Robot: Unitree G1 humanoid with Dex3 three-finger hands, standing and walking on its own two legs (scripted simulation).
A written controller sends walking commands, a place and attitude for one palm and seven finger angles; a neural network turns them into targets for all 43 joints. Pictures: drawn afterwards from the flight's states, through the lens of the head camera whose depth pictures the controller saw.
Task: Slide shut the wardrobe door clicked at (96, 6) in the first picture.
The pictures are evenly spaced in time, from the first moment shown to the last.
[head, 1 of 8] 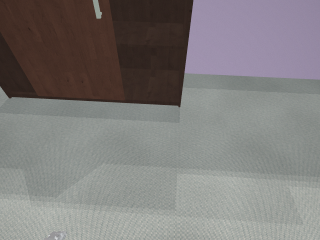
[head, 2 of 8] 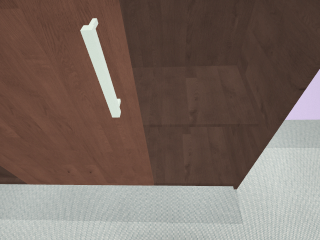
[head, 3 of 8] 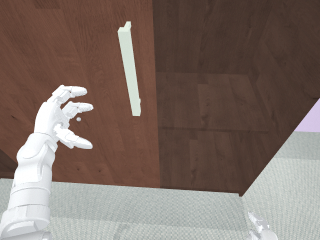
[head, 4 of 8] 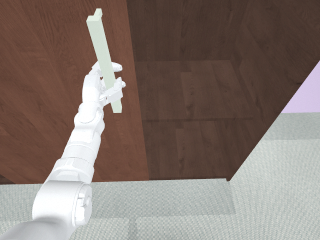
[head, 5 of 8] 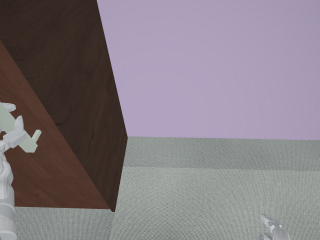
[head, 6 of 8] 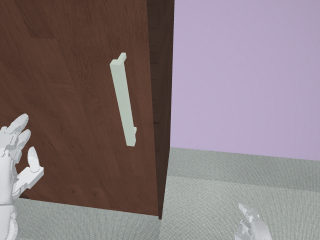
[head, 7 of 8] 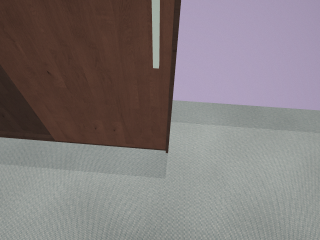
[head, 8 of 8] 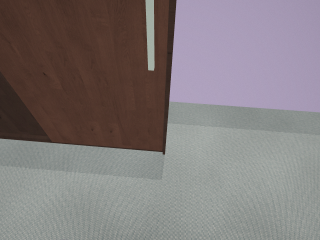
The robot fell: no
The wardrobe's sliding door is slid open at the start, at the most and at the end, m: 0.50 0.50 0.00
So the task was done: yes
